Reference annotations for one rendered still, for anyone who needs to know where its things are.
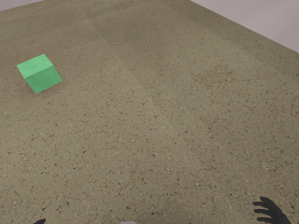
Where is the carton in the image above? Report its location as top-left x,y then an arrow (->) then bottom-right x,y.
17,54 -> 62,94

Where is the right robot hand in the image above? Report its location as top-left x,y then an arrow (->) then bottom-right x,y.
252,196 -> 291,224

